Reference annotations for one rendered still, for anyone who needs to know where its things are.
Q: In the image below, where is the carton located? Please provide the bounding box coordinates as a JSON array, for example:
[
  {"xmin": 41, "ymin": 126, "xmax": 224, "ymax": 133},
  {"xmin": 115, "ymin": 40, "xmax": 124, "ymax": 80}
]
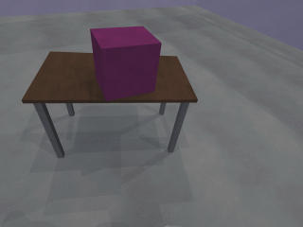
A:
[{"xmin": 90, "ymin": 26, "xmax": 162, "ymax": 101}]

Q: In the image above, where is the table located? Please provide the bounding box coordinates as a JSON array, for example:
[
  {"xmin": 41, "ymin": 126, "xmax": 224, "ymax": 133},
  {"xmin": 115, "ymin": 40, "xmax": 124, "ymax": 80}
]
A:
[{"xmin": 22, "ymin": 51, "xmax": 198, "ymax": 159}]

